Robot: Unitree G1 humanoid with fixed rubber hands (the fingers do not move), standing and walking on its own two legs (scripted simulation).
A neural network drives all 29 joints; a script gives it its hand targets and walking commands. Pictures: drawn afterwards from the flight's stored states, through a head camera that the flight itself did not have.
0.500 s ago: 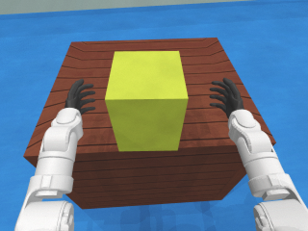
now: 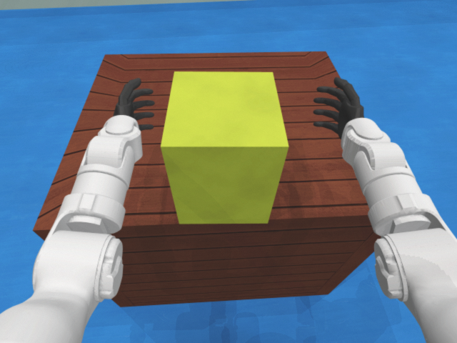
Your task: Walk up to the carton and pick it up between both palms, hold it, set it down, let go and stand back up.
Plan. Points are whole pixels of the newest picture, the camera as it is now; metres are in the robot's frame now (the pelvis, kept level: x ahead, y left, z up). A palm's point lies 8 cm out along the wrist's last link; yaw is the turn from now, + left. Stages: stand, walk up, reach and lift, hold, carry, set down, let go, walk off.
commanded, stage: reach and lift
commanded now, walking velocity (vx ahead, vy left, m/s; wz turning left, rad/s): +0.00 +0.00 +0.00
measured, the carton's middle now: (223, 151) +0.49 +0.02 +0.03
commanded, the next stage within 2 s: none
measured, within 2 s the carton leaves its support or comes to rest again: neither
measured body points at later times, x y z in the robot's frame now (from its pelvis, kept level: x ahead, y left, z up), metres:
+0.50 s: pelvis +0.00 +0.00 -0.01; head +0.06 +0.02 +0.44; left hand +0.48 +0.19 +0.11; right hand +0.47 -0.20 +0.13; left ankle +0.01 +0.10 -0.74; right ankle +0.00 -0.13 -0.74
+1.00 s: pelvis -0.01 +0.01 -0.02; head +0.10 +0.02 +0.42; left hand +0.48 +0.19 +0.06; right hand +0.48 -0.18 +0.07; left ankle +0.01 +0.10 -0.74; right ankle +0.00 -0.13 -0.74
